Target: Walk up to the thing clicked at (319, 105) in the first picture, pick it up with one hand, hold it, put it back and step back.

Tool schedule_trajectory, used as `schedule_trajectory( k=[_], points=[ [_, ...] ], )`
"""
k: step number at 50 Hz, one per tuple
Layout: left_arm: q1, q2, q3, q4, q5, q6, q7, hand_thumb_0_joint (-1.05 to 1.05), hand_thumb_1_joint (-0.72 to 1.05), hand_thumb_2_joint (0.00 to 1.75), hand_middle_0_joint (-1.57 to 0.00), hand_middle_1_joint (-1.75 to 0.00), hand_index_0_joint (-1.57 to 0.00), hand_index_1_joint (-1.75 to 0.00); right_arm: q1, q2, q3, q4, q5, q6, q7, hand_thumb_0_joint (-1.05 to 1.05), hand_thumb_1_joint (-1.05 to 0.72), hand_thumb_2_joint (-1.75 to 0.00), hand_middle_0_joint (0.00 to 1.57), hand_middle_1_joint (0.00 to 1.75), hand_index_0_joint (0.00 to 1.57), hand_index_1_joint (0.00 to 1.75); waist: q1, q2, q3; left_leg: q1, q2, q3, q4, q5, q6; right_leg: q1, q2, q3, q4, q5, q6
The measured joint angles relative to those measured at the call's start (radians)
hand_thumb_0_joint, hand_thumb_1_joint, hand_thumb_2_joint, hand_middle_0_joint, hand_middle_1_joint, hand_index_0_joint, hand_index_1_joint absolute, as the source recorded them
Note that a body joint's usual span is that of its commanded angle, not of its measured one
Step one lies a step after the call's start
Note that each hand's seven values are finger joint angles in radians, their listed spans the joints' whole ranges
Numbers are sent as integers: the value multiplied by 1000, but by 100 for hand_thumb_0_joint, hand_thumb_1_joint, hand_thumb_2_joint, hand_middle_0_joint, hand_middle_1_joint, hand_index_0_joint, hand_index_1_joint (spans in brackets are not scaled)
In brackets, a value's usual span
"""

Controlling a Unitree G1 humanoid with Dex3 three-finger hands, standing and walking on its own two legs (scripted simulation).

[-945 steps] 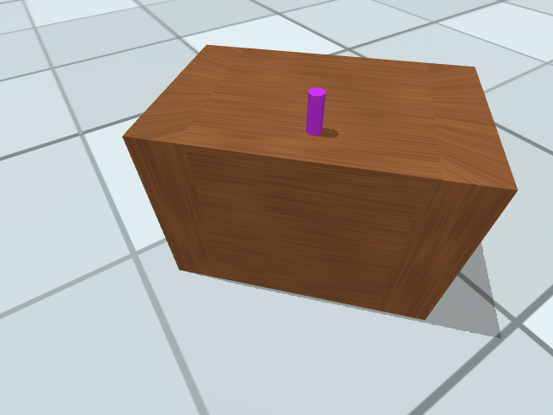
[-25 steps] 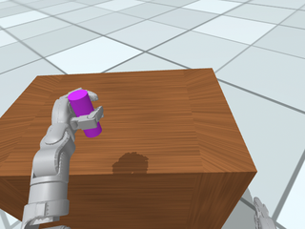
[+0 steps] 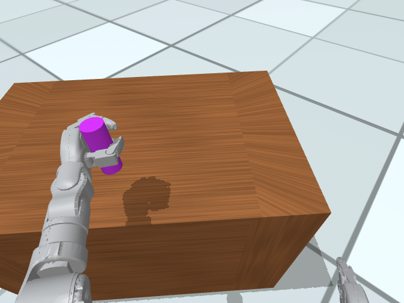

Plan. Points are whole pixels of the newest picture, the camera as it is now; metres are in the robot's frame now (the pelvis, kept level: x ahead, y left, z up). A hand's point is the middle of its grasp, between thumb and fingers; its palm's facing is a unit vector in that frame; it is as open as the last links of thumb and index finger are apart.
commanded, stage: crouch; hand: left
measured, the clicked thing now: (102, 147) +0.41 +0.21 +0.11
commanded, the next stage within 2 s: lower in 0.34 s
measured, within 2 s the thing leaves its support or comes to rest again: rests again in 1.30 s
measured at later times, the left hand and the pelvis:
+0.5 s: hand (112, 147) +0.44 +0.21 +0.09, palm faces +0.19 -0.98 -0.02, open 6.1 cm; pelvis +0.00 +0.00 -0.01, yaw +0 degrees
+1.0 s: hand (118, 159) +0.45 +0.21 +0.03, palm faces +0.19 -0.98 -0.01, open 6.1 cm; pelvis +0.00 +0.00 -0.04, yaw +0 degrees
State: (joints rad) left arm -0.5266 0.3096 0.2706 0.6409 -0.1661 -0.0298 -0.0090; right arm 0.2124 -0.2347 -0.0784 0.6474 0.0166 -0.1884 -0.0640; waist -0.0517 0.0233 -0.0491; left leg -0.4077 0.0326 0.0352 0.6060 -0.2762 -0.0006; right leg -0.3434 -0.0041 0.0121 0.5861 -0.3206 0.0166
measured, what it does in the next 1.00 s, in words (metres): stands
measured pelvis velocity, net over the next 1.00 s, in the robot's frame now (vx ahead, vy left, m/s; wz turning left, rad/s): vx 0.00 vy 0.00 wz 0.00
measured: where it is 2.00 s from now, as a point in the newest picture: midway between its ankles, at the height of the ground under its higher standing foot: outside the picture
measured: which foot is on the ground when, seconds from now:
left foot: down 0.00-1.00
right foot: down 0.00-1.00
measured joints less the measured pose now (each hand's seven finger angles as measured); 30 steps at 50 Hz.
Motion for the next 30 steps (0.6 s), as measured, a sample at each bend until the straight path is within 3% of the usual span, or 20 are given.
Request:
schedule_trajectory(
  k=[12, 30],
  points=[
    [-53, 30, 16, 113, 1, -100, -17, 0, 1, 122, -97, -117, -98, -118, 2, 2, 4, -46, -2, 56, 3, -1, 53, -6, 6, 5, 6, 6, -15, -7, -16, -86, 3, -4, 58, -22, 1, -84, 3, -2, 57, -22, 0],
    [-84, 50, 30, 211, 13, -175, -34, 0, 1, 121, -97, -117, -98, -118, 38, 13, 25, -157, -9, 98, 24, -1, 51, -6, 6, 5, 6, 6, -31, -11, -47, -195, 10, -12, 157, -68, 0, -187, 8, -8, 148, -66, -1]
  ],
)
